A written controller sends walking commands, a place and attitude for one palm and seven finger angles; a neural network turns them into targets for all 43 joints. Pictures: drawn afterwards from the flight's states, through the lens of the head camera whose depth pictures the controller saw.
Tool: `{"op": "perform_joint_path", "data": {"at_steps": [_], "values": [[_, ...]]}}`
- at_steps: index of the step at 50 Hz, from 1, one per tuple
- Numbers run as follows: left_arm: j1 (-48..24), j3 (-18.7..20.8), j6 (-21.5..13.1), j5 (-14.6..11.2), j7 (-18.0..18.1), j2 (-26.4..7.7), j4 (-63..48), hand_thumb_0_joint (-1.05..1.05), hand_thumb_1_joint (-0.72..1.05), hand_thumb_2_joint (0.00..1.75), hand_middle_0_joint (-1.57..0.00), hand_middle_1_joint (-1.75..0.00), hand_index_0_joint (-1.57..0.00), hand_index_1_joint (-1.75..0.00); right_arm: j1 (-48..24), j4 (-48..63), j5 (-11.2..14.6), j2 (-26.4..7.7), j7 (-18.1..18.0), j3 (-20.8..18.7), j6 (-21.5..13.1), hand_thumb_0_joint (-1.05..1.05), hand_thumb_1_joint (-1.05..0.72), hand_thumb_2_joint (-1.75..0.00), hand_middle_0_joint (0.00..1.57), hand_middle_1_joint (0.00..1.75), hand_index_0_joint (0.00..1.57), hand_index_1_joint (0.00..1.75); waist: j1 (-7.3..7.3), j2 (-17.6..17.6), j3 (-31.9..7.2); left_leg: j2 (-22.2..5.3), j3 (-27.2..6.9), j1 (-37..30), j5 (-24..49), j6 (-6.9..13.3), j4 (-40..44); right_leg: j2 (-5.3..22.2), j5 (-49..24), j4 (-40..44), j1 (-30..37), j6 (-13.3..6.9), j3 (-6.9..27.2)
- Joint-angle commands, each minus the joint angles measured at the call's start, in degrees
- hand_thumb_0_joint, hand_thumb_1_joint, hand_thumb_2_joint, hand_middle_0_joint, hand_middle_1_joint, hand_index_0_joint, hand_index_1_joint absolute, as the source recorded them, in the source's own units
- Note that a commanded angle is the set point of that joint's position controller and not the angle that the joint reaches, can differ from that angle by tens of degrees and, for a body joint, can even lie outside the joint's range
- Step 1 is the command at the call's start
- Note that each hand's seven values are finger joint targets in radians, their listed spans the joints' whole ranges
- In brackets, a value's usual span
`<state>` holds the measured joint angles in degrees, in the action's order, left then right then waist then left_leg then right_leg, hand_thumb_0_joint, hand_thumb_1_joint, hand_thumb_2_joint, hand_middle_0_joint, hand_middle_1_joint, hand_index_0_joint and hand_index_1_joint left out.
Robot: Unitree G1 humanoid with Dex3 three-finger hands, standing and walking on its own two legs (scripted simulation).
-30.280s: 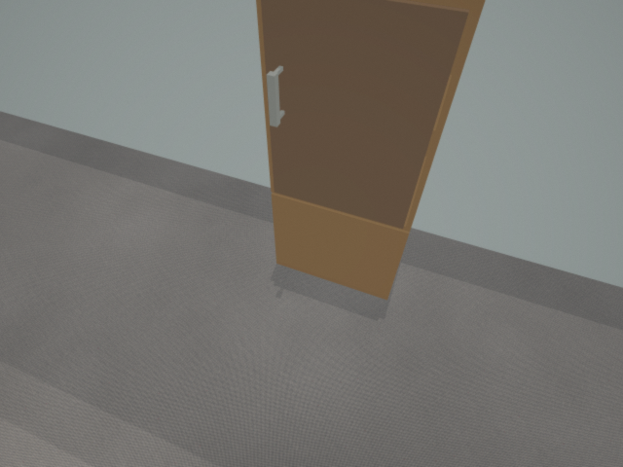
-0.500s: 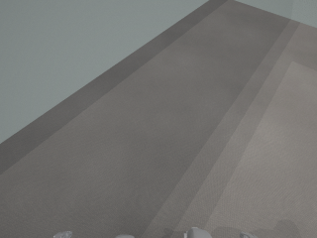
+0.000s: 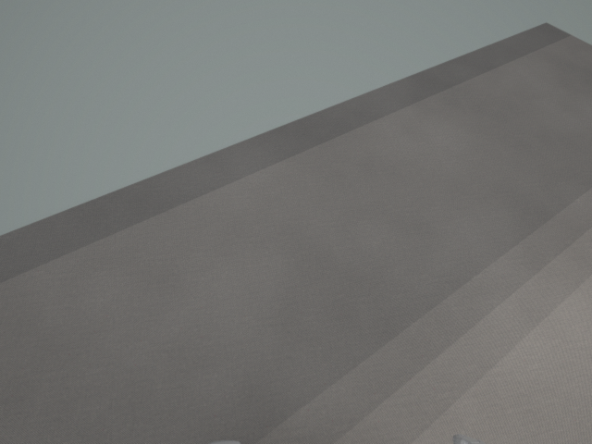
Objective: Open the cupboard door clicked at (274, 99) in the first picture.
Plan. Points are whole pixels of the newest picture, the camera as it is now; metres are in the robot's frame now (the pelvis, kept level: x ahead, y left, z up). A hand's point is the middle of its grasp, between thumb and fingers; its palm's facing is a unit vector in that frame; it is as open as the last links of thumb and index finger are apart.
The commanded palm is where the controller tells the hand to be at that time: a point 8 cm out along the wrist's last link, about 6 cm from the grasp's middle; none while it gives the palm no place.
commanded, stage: turn to face it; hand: left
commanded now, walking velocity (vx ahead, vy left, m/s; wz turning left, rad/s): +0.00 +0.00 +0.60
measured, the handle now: out of the picture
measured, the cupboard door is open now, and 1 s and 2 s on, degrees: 41 41 41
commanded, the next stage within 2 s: none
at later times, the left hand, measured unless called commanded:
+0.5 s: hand out of the picture +0.05 +0.18 -0.14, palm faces +0.26 -0.92 -0.28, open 7.4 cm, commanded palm none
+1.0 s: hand out of the picture -0.05 +0.22 -0.16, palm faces +0.57 -0.79 -0.23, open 7.4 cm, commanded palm none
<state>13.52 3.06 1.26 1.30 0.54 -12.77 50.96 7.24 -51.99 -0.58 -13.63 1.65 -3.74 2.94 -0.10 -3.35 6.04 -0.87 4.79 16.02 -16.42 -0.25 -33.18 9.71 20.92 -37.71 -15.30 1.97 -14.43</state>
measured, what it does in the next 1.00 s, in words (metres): steps on the spot, turning left: right foot, then left foot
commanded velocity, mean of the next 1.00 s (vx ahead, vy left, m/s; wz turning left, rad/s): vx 0.00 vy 0.00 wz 0.60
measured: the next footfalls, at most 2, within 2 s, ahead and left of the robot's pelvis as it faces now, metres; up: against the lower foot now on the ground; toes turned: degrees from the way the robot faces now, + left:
right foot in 0.38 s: +0.07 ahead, -0.15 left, +0.00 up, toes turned +10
left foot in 0.76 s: -0.01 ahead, +0.09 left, +0.00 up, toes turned +32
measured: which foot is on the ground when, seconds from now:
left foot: down 0.00-0.38, up 0.40-0.74, down 0.76-1.00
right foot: down 0.00-0.00, up 0.02-0.36, down 0.38-0.76, up 0.78-1.00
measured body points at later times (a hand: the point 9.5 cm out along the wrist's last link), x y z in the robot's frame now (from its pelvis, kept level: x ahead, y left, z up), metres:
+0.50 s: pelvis +0.00 -0.04 +0.01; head +0.05 -0.05 +0.46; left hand +0.03 +0.22 -0.12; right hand +0.14 -0.29 -0.14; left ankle -0.04 +0.08 -0.65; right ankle +0.03 -0.16 -0.73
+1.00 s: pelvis +0.00 -0.01 +0.02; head +0.02 +0.05 +0.46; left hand -0.08 +0.26 -0.14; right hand +0.22 -0.17 -0.11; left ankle -0.04 +0.07 -0.73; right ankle +0.07 -0.17 -0.64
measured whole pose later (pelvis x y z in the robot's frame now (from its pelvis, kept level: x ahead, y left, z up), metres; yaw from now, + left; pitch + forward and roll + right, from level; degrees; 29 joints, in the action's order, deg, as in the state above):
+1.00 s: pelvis +0.00 -0.01 +0.02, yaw +34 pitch +1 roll -2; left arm 9.0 4.5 3.7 1.3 0.3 -16.2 51.3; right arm 9.1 -51.9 -1.0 -11.6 -0.3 -2.1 1.4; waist -0.5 -2.9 5.4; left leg 1.2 -1.4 16.2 -13.2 2.7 -28.2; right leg 5.2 21.7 -62.7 -28.7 5.7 -0.8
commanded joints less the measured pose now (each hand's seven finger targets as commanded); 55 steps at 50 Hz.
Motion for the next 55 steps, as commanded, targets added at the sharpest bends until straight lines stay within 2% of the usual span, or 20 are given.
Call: {"op": "perform_joint_path", "data": {"at_steps": [1, 4, 6, 13, 17, 18, 19, 20, 21, 24, 27, 32, 35, 36, 37, 38, 39, 42, 45, 55], "values": [[-7.29, 1.34, 0.35, -0.23, 0.79, -6.50, -8.31, 0.00, 0.90, 0.90, -0.20, -0.30, -0.20, -0.30, 13.02, 0.72, -0.70, -15.30, -1.55, -3.81, -1.29, 0.00, -0.90, -0.90, 0.20, 0.30, 0.20, 0.30, 6.13, 13.99, -11.36, -24.42, -26.70, -16.00, 38.87, 14.55, 10.91, -1.66, 15.77, -26.34, -20.01, 2.50, 12.56], [-6.19, 2.11, 0.80, -0.11, 0.37, -6.51, -5.19, 0.00, 0.90, 0.90, -0.20, -0.30, -0.20, -0.30, 4.70, 2.62, -0.78, -11.60, -2.74, -2.56, -1.92, 0.00, -0.90, -0.90, 0.20, 0.30, 0.20, 0.30, 2.22, 14.82, -7.43, -14.91, -20.01, -8.36, 27.51, 10.04, 12.94, -2.71, 4.55, -29.62, -19.12, 2.95, 14.96], [-4.22, 2.09, 0.82, -0.22, -0.07, -6.49, -4.27, 0.00, 0.90, 0.90, -0.20, -0.30, -0.20, -0.30, 3.00, 3.35, -0.63, -10.71, -2.76, -2.08, -2.25, 0.00, -0.90, -0.90, 0.20, 0.30, 0.20, 0.30, 0.63, 12.97, -7.78, -12.20, -17.51, -7.56, 25.15, 8.64, 13.03, -3.65, 1.45, -27.79, -17.13, 3.24, 14.47], [-6.34, 1.50, 0.60, -0.58, 0.11, -5.67, -5.63, 0.00, 0.90, 0.90, -0.20, -0.30, -0.20, -0.30, 3.90, 3.12, -1.04, -11.53, -2.27, -2.82, -1.63, 0.00, -0.90, -0.90, 0.20, 0.30, 0.20, 0.30, 1.51, 13.14, -7.35, -10.69, -21.13, -4.24, 19.33, 9.09, 12.30, -7.27, 3.56, -10.27, -9.07, 3.17, 12.68], [0.98, 1.92, -0.54, -0.92, 0.47, -6.52, -4.07, 0.00, 0.90, 0.90, -0.20, -0.30, -0.20, -0.30, 0.39, 4.60, -0.44, -10.75, -2.12, -3.12, -1.16, 0.00, -0.90, -0.90, 0.20, 0.30, 0.20, 0.30, -2.00, 11.84, -9.75, -7.39, -22.41, 4.26, 16.84, 6.17, 5.64, -9.08, -6.55, 9.96, 8.16, 2.19, 11.87], [3.60, 2.68, -1.32, -0.37, 0.91, -9.89, -3.66, 0.00, 0.90, 0.90, -0.20, -0.30, -0.20, -0.30, 0.71, 5.23, 0.11, -8.05, -1.83, -2.90, -1.21, 0.00, -0.90, -0.90, 0.20, 0.30, 0.20, 0.30, -3.36, 2.85, -10.75, -2.61, -18.70, 11.85, 5.81, 2.57, -1.47, -1.45, -7.48, 19.15, 16.71, 0.66, 18.87], [4.31, 3.79, -1.69, 0.52, 1.34, -15.58, -3.78, 0.00, 0.90, 0.90, -0.20, -0.30, -0.20, -0.30, 1.19, 6.53, 0.35, -4.06, -1.58, -2.27, -1.40, 0.00, -0.90, -0.90, 0.20, 0.30, 0.20, 0.30, -3.75, -15.74, -10.73, 6.15, -6.84, 20.49, -16.29, -2.32, -16.91, 15.58, -13.35, 23.00, 19.44, -5.87, 35.80], [3.43, 3.13, -1.60, 0.11, 1.50, -15.34, -4.20, 0.00, 0.90, 0.90, -0.20, -0.30, -0.20, -0.30, 0.46, 6.30, -0.23, -7.12, -1.41, -2.73, -1.10, 0.00, -0.90, -0.90, 0.20, 0.30, 0.20, 0.30, -3.34, -12.74, -9.75, 2.86, -8.85, 18.67, -20.43, -1.75, -29.71, 19.89, -18.00, 22.40, 11.12, -10.55, 35.95], [-0.57, 2.60, -1.40, 0.08, 1.58, -13.23, -5.48, 0.00, 0.90, 0.90, -0.20, -0.30, -0.20, -0.30, 1.62, 6.46, -0.28, -6.34, -0.95, -2.81, -0.78, 0.00, -0.90, -0.90, 0.20, 0.30, 0.20, 0.30, -1.08, -6.58, -6.93, 1.50, -9.74, 17.88, -16.26, -1.48, -33.92, 17.53, -16.41, 22.13, 6.88, -11.40, 29.60], [-4.67, 1.22, -1.67, -0.30, 1.36, -8.32, -6.10, 0.00, 0.90, 0.90, -0.20, -0.30, -0.20, -0.30, 2.15, 3.25, -0.50, -5.80, -0.28, -2.58, 0.37, 0.00, -0.90, -0.90, 0.20, 0.30, 0.20, 0.30, 1.35, -10.72, -5.03, -0.74, -6.65, 17.76, -7.84, -3.56, -38.27, 8.74, -26.11, 19.27, 6.41, -7.89, 16.99], [-1.50, 1.57, -1.93, 0.05, 1.48, -8.91, -5.11, 0.00, 0.90, 0.90, -0.20, -0.30, -0.20, -0.30, -0.75, 3.32, -0.17, -3.95, 0.22, -1.88, 0.58, 0.00, -0.90, -0.90, 0.20, 0.30, 0.20, 0.30, 0.03, -7.15, -5.44, -0.74, -3.56, 15.32, -7.67, -4.32, -29.13, 8.50, -30.84, 18.30, 9.37, -7.39, 12.85], [2.16, 2.81, -1.62, 0.57, 1.33, -11.47, -3.44, 0.00, 0.90, 0.90, -0.20, -0.30, -0.20, -0.30, -3.60, 4.48, 0.08, -2.85, 0.37, -1.01, -0.31, 0.00, -0.90, -0.90, 0.20, 0.30, 0.20, 0.30, -2.45, -8.69, -7.26, -0.11, 0.52, 9.87, -10.19, -3.52, -11.91, 11.06, -35.49, 13.77, 13.67, -8.25, 10.75], [2.15, 3.24, -1.37, 0.22, 0.92, -12.08, -2.92, 0.00, 0.90, 0.90, -0.20, -0.30, -0.20, -0.30, -0.61, 3.89, 0.02, -3.76, 0.08, -1.02, -0.92, 0.00, -0.90, -0.90, 0.20, 0.30, 0.20, 0.30, -0.96, -7.90, -8.95, 1.06, 2.20, 2.03, -3.18, -2.46, -1.11, 10.73, -35.13, 8.33, 11.34, -5.65, 8.10], [1.11, 3.27, -1.21, -0.14, 0.74, -11.64, -2.89, 0.00, 0.90, 0.90, -0.20, -0.30, -0.20, -0.30, 2.18, 3.35, -0.07, -5.02, 0.09, -1.43, -1.24, 0.00, -0.90, -0.90, 0.20, 0.30, 0.20, 0.30, 0.97, -4.99, -9.85, 0.52, 0.86, -4.30, 2.85, -1.74, 5.94, 9.89, -31.66, 3.18, 7.52, -3.42, 6.01], [0.80, 3.07, -0.84, -0.63, 0.53, -9.64, -3.96, 0.00, 0.90, 0.90, -0.20, -0.30, -0.20, -0.30, 6.78, 2.50, -0.40, -9.70, -0.16, -2.57, -1.78, 0.00, -0.90, -0.90, 0.20, 0.30, 0.20, 0.30, 3.54, 6.19, -13.53, -6.61, -8.73, -14.79, 15.22, 1.39, 9.88, 6.06, -19.38, -7.68, -1.84, -0.04, 2.95], [-1.99, 1.69, -0.41, -0.96, 0.20, -5.08, -6.81, 0.00, 0.90, 0.90, -0.20, -0.30, -0.20, -0.30, 11.18, 2.08, -0.73, -16.27, -0.78, -4.31, -1.82, 0.00, -0.90, -0.90, 0.20, 0.30, 0.20, 0.30, 6.19, 22.55, -13.83, -22.45, -30.30, -19.99, 38.11, 10.39, 11.94, -2.57, 17.85, -21.45, -18.36, 4.15, 4.02], [-5.52, 1.48, 0.38, -0.38, 0.70, -6.25, -7.69, 0.00, 0.90, 0.90, -0.20, -0.30, -0.20, -0.30, 13.86, 0.54, -0.52, -16.91, -1.40, -4.26, -1.44, 0.00, -0.90, -0.90, 0.20, 0.30, 0.20, 0.30, 6.69, 16.43, -14.73, -24.72, -29.24, -18.45, 41.54, 14.43, 10.43, -2.17, 18.19, -27.26, -19.46, 2.72, 11.94], [-6.14, 2.02, 0.66, -0.17, 0.48, -6.41, -5.14, 0.00, 0.90, 0.90, -0.20, -0.30, -0.20, -0.30, 6.01, 2.66, -0.75, -11.72, -2.83, -2.72, -2.02, 0.00, -0.90, -0.90, 0.20, 0.30, 0.20, 0.30, 3.16, 14.45, -9.98, -15.87, -21.45, -11.17, 31.46, 10.39, 11.78, -2.19, 5.94, -31.42, -19.88, 3.05, 14.89], [-3.42, 2.14, 0.96, -0.23, 0.00, -6.50, -3.56, 0.00, 0.90, 0.90, -0.20, -0.30, -0.20, -0.30, 3.59, 3.31, -0.61, -10.42, -2.86, -1.90, -2.40, 0.00, -0.90, -0.90, 0.20, 0.30, 0.20, 0.30, 0.77, 10.68, -8.55, -12.21, -18.27, -7.84, 24.71, 8.70, 13.54, -3.42, 0.71, -29.35, -17.27, 3.37, 14.92], [-7.87, 1.45, 0.38, -0.62, 0.34, -5.49, -6.21, 0.00, 0.90, 0.90, -0.20, -0.30, -0.20, -0.30, 6.28, 2.57, -1.03, -11.09, -2.40, -2.81, -1.82, 0.00, -0.90, -0.90, 0.20, 0.30, 0.20, 0.30, 2.27, 12.52, -9.20, -10.27, -25.11, -7.41, 22.60, 9.67, 11.93, -7.74, 3.79, -9.42, -10.12, 3.12, 14.01]]}}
